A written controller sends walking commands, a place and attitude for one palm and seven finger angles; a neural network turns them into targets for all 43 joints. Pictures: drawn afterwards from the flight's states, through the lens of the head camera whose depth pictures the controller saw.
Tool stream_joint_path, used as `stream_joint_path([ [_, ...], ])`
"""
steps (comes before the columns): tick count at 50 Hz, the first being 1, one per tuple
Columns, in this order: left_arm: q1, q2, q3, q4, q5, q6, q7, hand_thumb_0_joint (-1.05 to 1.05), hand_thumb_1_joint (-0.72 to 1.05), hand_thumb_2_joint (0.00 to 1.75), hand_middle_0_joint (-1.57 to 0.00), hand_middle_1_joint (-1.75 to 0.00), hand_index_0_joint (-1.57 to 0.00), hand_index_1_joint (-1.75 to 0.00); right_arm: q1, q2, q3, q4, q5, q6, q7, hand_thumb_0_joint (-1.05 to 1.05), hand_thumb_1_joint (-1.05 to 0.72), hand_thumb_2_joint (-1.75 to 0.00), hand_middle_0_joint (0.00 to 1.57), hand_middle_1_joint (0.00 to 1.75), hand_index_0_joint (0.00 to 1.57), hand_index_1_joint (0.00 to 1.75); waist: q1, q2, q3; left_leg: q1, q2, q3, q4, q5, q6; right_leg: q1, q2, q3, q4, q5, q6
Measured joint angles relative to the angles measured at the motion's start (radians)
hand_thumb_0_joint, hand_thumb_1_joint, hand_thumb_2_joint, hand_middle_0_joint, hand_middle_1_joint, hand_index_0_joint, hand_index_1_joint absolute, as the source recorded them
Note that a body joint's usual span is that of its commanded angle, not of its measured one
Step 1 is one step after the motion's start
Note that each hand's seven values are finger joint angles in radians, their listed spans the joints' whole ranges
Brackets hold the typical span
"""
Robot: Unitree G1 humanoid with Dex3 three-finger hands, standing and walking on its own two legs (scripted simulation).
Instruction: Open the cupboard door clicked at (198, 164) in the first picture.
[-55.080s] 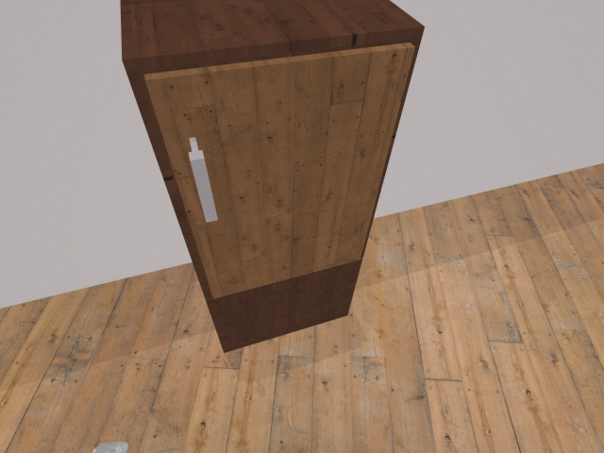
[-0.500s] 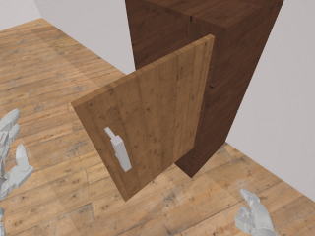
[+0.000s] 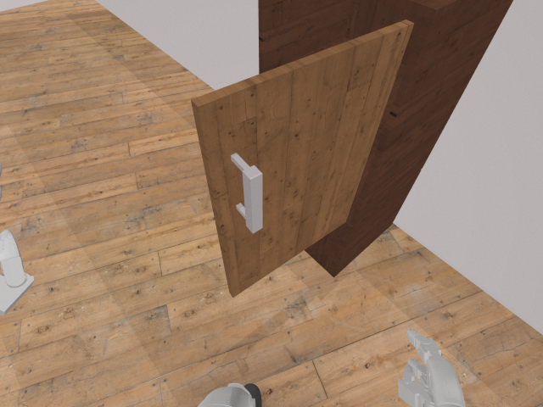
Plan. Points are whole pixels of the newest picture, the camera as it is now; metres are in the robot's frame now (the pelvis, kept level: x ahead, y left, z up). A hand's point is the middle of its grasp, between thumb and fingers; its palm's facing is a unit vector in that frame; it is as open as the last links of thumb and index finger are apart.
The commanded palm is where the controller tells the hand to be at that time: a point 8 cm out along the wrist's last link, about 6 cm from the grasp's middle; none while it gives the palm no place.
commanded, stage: step back with the hand held close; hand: left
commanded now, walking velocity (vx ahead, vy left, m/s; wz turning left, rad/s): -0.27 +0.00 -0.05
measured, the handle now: (246, 194) +0.42 +0.08 +0.06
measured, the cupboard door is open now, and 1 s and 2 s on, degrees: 85 85 85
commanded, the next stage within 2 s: stop stepping back and stand still in 0.24 s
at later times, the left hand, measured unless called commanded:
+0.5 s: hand out of the picture +0.10 +0.25 +0.18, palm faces +0.30 -0.82 -0.49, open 7.4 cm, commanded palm +0.04 +0.30 +0.19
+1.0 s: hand out of the picture +0.03 +0.22 +0.19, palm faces +0.29 -0.81 -0.51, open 7.4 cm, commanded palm -0.01 +0.28 +0.19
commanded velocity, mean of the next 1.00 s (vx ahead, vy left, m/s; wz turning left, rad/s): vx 0.02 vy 0.03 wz -0.01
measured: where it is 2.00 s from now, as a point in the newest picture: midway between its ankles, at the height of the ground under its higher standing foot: outside the picture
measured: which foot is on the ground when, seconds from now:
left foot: down 0.00-0.02, up 0.04-0.10, down 0.12-0.50, up 0.52-0.62, down 0.64-0.84, up 0.86-1.00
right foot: down 0.00-0.14, up 0.16-0.48, down 0.50-1.00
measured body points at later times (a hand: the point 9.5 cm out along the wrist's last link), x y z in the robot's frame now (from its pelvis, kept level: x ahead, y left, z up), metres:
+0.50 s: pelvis -0.12 +0.01 +0.00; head -0.09 +0.03 +0.45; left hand +0.08 +0.29 +0.21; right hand +0.05 -0.22 -0.07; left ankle +0.05 +0.09 -0.72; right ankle -0.26 -0.07 -0.73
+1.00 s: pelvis -0.18 +0.00 +0.02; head -0.19 -0.01 +0.47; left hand +0.01 +0.27 +0.21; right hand -0.09 -0.26 -0.09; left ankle -0.15 +0.13 -0.66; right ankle -0.21 -0.07 -0.73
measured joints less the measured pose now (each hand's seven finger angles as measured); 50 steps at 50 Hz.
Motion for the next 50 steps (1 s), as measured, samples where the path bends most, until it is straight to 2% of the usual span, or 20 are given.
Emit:
stream_joint_path([
  [4,0.037,-0.025,-0.027,-0.032,-0.006,-0.005,0.012,0.01,0.89,0.89,-0.21,-0.30,-0.21,-0.30,-0.003,0.004,0.000,0.047,-0.002,-0.007,0.011,0.02,-0.90,-0.90,0.21,0.30,0.20,0.30,0.028,-0.015,-0.008,-0.013,-0.017,-0.019,0.150,-0.149,-0.048,-0.018,-0.009,0.023,-0.004,0.041,0.010],
  [6,0.038,-0.028,-0.041,-0.043,-0.002,0.000,0.014,0.01,0.89,0.89,-0.21,-0.30,-0.21,-0.30,0.010,0.004,0.004,0.058,-0.005,-0.007,0.005,0.02,-0.90,-0.90,0.21,0.30,0.20,0.30,0.029,-0.027,-0.035,0.056,-0.015,-0.028,0.106,-0.148,-0.051,-0.034,-0.013,0.033,0.006,0.042,0.023],
  [8,-0.015,-0.016,-0.047,-0.035,0.003,0.007,0.015,0.01,0.89,0.89,-0.21,-0.30,-0.21,-0.30,0.004,0.006,0.004,0.062,-0.008,-0.014,-0.010,0.02,-0.90,-0.90,0.21,0.30,0.20,0.30,0.019,-0.042,-0.026,0.061,-0.027,-0.025,0.056,-0.034,-0.009,-0.060,-0.023,0.031,0.043,0.025,0.028],
  [10,-0.077,0.001,-0.035,-0.007,0.004,0.003,0.018,0.01,0.89,0.89,-0.21,-0.30,-0.21,-0.30,-0.019,0.016,0.004,0.068,-0.017,-0.031,-0.015,0.02,-0.90,-0.90,0.21,0.30,0.20,0.30,0.021,-0.052,0.001,0.058,-0.029,-0.017,0.040,-0.010,0.017,-0.101,-0.004,0.053,0.167,-0.087,0.016],
  [13,-0.098,0.018,-0.004,0.016,0.000,0.001,0.023,0.01,0.89,0.89,-0.21,-0.30,-0.21,-0.30,-0.036,0.038,0.007,0.062,-0.028,-0.053,0.002,0.02,-0.90,-0.90,0.21,0.30,0.20,0.30,0.000,-0.038,0.003,0.053,-0.006,-0.024,-0.020,0.036,0.021,-0.139,0.044,0.052,0.369,-0.166,0.003],
  [15,-0.075,0.025,0.009,-0.003,-0.007,0.006,0.028,0.01,0.89,0.89,-0.21,-0.30,-0.21,-0.30,-0.035,0.050,0.011,0.055,-0.027,-0.061,0.017,0.02,-0.90,-0.90,0.21,0.30,0.20,0.30,-0.004,-0.036,-0.009,0.048,0.012,-0.019,-0.068,0.076,0.018,-0.127,0.053,0.038,0.417,-0.175,0.002],
  [20,-0.006,0.026,-0.013,-0.072,-0.025,0.016,0.025,0.01,0.89,0.89,-0.21,-0.30,-0.21,-0.30,-0.024,0.062,0.018,0.047,-0.025,-0.065,0.034,0.01,-0.90,-0.90,0.21,0.30,0.20,0.30,-0.007,-0.038,-0.058,0.027,0.038,-0.003,-0.194,0.174,0.003,0.010,0.042,-0.012,0.271,-0.225,-0.014],
  [23,0.020,0.047,-0.021,-0.085,-0.034,0.021,0.018,0.01,0.89,0.89,-0.21,-0.30,-0.21,-0.30,-0.015,0.062,0.021,0.037,-0.023,-0.064,0.033,0.01,-0.90,-0.90,0.21,0.30,0.20,0.30,-0.018,-0.053,-0.081,0.000,0.019,0.000,-0.245,0.180,-0.029,0.147,0.038,-0.051,0.010,-0.231,-0.040],
  [25,0.049,0.074,0.004,-0.098,-0.038,0.015,0.015,0.01,0.89,0.89,-0.21,-0.30,-0.21,-0.30,-0.025,0.056,0.028,0.021,-0.022,-0.057,0.032,0.01,-0.90,-0.90,0.21,0.30,0.20,0.30,-0.006,-0.092,-0.082,-0.065,-0.008,0.034,-0.173,0.097,-0.059,0.202,0.008,-0.037,-0.155,-0.146,-0.070],
  [27,0.060,0.057,-0.013,-0.089,-0.041,0.013,0.004,0.01,0.89,0.89,-0.21,-0.30,-0.21,-0.30,-0.038,0.026,0.024,0.051,-0.026,-0.039,0.026,0.01,-0.90,-0.90,0.21,0.30,0.20,0.30,0.003,-0.045,-0.060,-0.112,0.005,-0.003,0.019,-0.024,-0.069,0.195,0.033,-0.034,-0.131,-0.100,-0.065],
  [29,0.085,0.060,-0.019,-0.074,-0.043,0.016,-0.003,0.01,0.89,0.89,-0.22,-0.30,-0.21,-0.30,-0.003,0.016,0.021,0.087,-0.018,-0.026,0.022,0.01,-0.90,-0.90,0.21,0.30,0.20,0.30,0.011,-0.043,-0.086,-0.089,-0.010,-0.021,0.145,-0.066,-0.070,0.204,0.030,-0.020,-0.113,-0.114,-0.056],
  [32,0.086,0.048,-0.007,-0.034,-0.037,0.022,0.000,0.01,0.89,0.89,-0.22,-0.30,-0.21,-0.30,0.068,0.002,0.020,0.108,-0.002,-0.027,0.006,0.02,-0.90,-0.90,0.21,0.30,0.20,0.30,0.010,-0.054,-0.137,0.061,-0.013,-0.013,0.064,-0.033,-0.045,0.215,0.019,-0.006,-0.072,-0.149,-0.047],
  [34,0.015,0.028,-0.010,0.030,-0.031,0.027,0.006,0.01,0.89,0.89,-0.22,-0.30,-0.21,-0.30,0.081,-0.008,0.011,0.123,0.002,-0.036,-0.010,0.02,-0.90,-0.90,0.21,0.30,0.20,0.30,-0.005,-0.066,-0.136,0.094,-0.041,-0.012,0.028,-0.079,-0.016,0.195,-0.006,-0.014,0.006,-0.182,-0.035],
  [36,-0.065,-0.003,-0.019,0.106,-0.023,0.039,0.017,0.01,0.89,0.89,-0.22,-0.30,-0.21,-0.30,0.072,-0.020,0.008,0.130,0.001,-0.046,-0.018,0.02,-0.90,-0.90,0.21,0.30,0.20,0.30,-0.010,-0.060,-0.118,0.100,-0.045,-0.003,0.025,-0.050,-0.003,0.153,-0.013,-0.008,0.094,-0.173,-0.015],
  [38,-0.108,-0.015,-0.021,0.152,-0.017,0.055,0.022,0.01,0.89,0.89,-0.21,-0.30,-0.21,-0.30,0.057,-0.014,0.009,0.129,-0.008,-0.058,-0.020,0.02,-0.90,-0.90,0.20,0.30,0.20,0.30,-0.027,-0.058,-0.101,0.112,-0.044,0.001,-0.010,-0.013,-0.006,0.099,-0.010,0.000,0.164,-0.208,-0.019],
  [40,-0.108,-0.013,-0.029,0.155,-0.015,0.066,0.021,0.01,0.89,0.89,-0.21,-0.30,-0.20,-0.30,0.051,0.001,0.012,0.114,-0.012,-0.063,-0.014,0.02,-0.90,-0.90,0.20,0.30,0.20,0.30,-0.049,-0.057,-0.087,0.118,-0.041,-0.005,-0.051,0.012,-0.015,0.074,-0.004,-0.016,0.139,-0.223,-0.031],
  [43,-0.039,0.002,-0.045,0.090,-0.007,0.060,0.006,0.01,0.90,0.89,-0.21,-0.30,-0.20,-0.30,0.056,0.017,0.014,0.075,-0.012,-0.060,-0.001,0.02,-0.90,-0.90,0.20,0.30,0.20,0.30,-0.071,-0.052,-0.069,0.074,-0.032,-0.018,0.002,-0.098,-0.036,0.075,0.006,-0.047,0.026,-0.117,-0.063],
  [45,0.025,0.007,-0.061,0.031,-0.005,0.040,-0.007,0.01,0.89,0.89,-0.21,-0.30,-0.20,-0.30,0.065,0.019,0.009,0.080,-0.016,-0.047,0.007,0.02,-0.90,-0.90,0.20,0.30,0.20,0.30,-0.057,-0.056,-0.070,-0.006,-0.037,-0.037,0.235,-0.178,-0.054,0.065,0.009,-0.050,0.007,-0.033,-0.086],
  [47,0.076,-0.001,-0.066,-0.002,-0.001,0.011,-0.017,0.01,0.89,0.89,-0.21,-0.30,-0.21,-0.30,0.081,0.014,0.005,0.106,-0.019,-0.040,0.012,0.02,-0.90,-0.90,0.21,0.30,0.20,0.30,-0.036,-0.064,-0.090,-0.059,-0.038,-0.041,0.423,-0.167,-0.066,0.068,0.009,-0.037,-0.027,-0.020,-0.092],
  [50,0.092,0.000,-0.045,0.027,0.010,-0.034,-0.013,0.01,0.89,0.89,-0.22,-0.30,-0.21,-0.30,0.111,0.005,-0.001,0.125,-0.020,-0.040,0.000,0.02,-0.90,-0.90,0.21,0.30,0.20,0.30,-0.019,-0.068,-0.121,-0.045,-0.011,-0.022,0.433,-0.134,-0.067,0.081,-0.001,-0.032,-0.091,0.004,-0.090],
])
